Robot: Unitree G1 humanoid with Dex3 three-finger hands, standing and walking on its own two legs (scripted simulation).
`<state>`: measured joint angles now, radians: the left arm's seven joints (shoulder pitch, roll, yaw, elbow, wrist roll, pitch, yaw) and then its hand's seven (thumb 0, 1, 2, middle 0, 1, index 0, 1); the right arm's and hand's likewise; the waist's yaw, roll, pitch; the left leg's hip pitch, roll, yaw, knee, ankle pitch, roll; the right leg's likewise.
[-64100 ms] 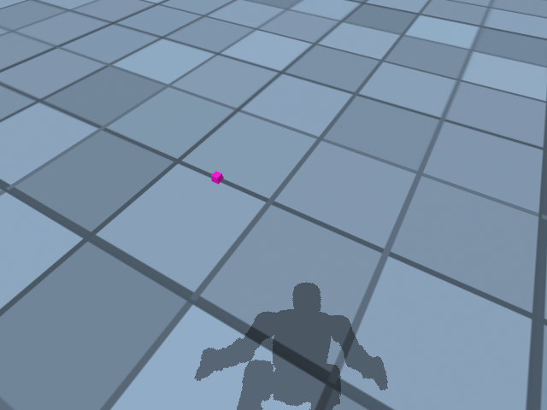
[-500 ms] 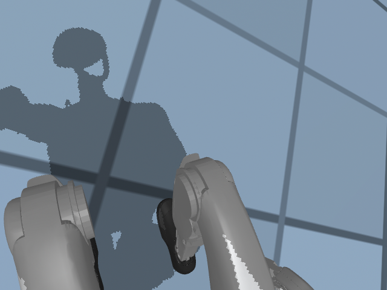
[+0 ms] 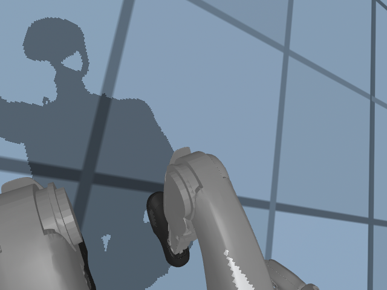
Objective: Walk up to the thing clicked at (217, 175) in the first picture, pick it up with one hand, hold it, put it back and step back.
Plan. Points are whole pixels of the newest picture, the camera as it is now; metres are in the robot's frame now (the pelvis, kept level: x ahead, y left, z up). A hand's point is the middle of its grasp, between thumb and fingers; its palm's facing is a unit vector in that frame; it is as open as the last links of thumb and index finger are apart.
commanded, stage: rest palm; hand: left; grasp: from above
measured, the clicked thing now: out of the picture +0.33 +0.45 -0.29
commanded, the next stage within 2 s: close in 0.96 s
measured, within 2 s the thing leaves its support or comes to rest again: neither
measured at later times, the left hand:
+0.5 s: hand out of the picture +0.34 +0.42 -0.25, palm faces -0.01 -0.45 -0.89, open 11.5 cm
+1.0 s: hand out of the picture +0.34 +0.41 -0.26, palm faces +0.00 -0.45 -0.89, open 10.9 cm
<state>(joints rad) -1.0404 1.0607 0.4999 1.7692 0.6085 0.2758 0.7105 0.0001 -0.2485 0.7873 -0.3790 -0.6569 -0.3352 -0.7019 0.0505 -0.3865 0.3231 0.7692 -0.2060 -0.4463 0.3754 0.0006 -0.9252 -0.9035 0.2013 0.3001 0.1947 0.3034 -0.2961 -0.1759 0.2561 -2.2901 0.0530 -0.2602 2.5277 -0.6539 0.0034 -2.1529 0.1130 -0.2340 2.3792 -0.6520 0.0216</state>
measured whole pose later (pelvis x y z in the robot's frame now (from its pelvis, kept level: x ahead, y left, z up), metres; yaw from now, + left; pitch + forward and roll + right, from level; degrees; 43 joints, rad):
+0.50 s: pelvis +0.00 +0.00 +0.00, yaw -1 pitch +21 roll -15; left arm -0.99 1.06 0.47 1.73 0.54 0.28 0.72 0.00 -0.09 0.66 -0.46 -0.56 -0.45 -0.60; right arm 0.05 -0.41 0.35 0.73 -0.19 -0.44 0.39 0.00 -0.93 -0.90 0.20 0.30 0.19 0.30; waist -0.29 -0.20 0.28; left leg -2.27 0.06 -0.29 2.54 -0.68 0.01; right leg -2.12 0.12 -0.26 2.36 -0.66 0.03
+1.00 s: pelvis +0.00 +0.01 +0.00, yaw -2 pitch +20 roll -15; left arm -0.98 1.08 0.47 1.72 0.52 0.28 0.74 0.00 -0.01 0.60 -0.53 -0.54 -0.51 -0.56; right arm 0.02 -0.41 0.38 0.71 -0.19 -0.44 0.39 0.00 -0.92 -0.90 0.20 0.30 0.19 0.30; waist -0.29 -0.22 0.30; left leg -2.25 0.06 -0.31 2.55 -0.68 0.01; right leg -2.10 0.13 -0.27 2.36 -0.66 0.03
